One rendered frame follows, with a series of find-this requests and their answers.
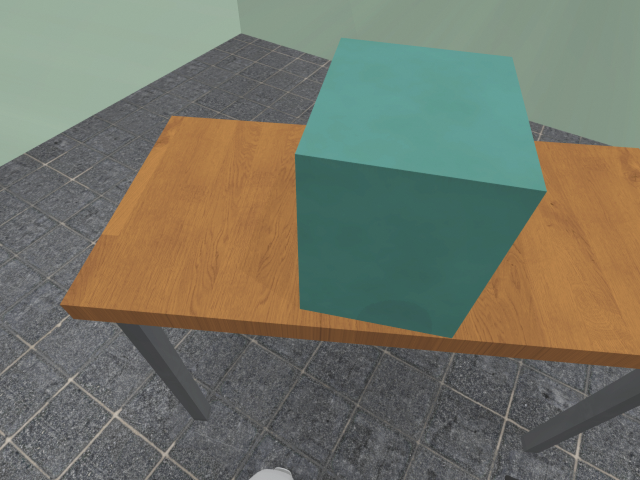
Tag carton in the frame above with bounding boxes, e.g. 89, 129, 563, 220
295, 38, 547, 338

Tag table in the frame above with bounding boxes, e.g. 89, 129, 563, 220
60, 116, 640, 453

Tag left robot shin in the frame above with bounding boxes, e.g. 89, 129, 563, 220
274, 467, 292, 476

